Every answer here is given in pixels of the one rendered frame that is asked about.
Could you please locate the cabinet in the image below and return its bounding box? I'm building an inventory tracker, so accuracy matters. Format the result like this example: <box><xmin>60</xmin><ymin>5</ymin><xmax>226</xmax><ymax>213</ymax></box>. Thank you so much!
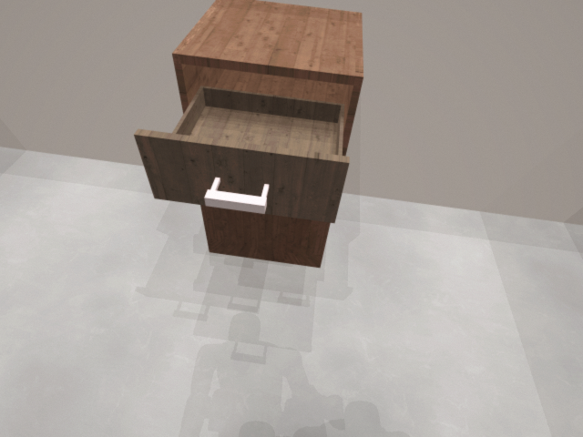
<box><xmin>172</xmin><ymin>0</ymin><xmax>363</xmax><ymax>268</ymax></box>

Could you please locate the handle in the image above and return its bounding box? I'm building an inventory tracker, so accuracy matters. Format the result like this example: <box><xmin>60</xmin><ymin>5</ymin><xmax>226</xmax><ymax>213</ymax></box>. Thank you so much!
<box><xmin>204</xmin><ymin>178</ymin><xmax>269</xmax><ymax>214</ymax></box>

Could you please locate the drawer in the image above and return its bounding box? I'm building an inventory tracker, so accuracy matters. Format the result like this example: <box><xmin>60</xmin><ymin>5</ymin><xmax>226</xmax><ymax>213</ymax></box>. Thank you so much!
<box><xmin>134</xmin><ymin>86</ymin><xmax>350</xmax><ymax>223</ymax></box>

